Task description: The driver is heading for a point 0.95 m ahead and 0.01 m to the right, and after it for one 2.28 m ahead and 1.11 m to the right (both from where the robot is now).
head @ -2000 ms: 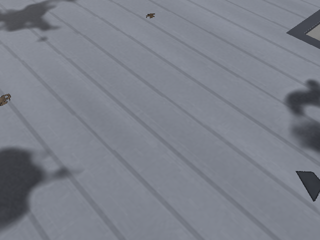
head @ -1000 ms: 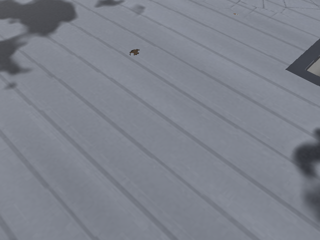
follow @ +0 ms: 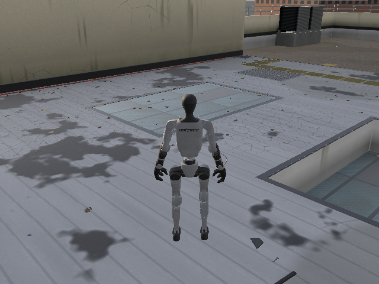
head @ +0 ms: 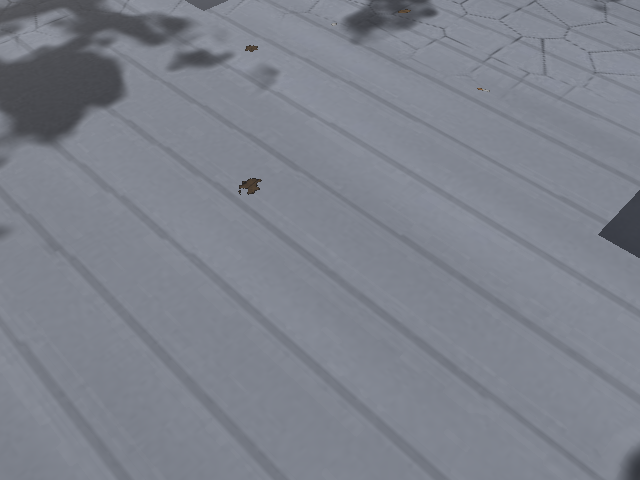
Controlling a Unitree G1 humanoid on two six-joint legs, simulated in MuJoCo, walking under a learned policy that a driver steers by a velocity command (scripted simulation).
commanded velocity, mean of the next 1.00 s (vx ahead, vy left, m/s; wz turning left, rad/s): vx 0.47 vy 0.00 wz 0.00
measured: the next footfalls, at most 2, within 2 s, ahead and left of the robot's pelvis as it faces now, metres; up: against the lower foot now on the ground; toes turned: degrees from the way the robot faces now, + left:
right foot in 0.12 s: +0.09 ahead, -0.14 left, +0.00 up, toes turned -2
left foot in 0.64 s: +0.42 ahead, +0.11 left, +0.00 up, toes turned +3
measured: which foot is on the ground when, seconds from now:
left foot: down 0.00-0.12, up 0.14-0.62, down 0.64-1.00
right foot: up 0.00-0.10, down 0.12-0.66, up 0.68-1.00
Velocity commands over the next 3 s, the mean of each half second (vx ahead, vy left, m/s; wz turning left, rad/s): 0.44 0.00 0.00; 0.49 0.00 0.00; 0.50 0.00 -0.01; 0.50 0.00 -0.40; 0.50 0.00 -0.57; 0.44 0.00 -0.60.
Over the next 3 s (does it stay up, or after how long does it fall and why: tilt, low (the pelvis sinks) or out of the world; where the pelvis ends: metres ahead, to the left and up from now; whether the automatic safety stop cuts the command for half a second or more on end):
stays up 1.49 -0.23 0.00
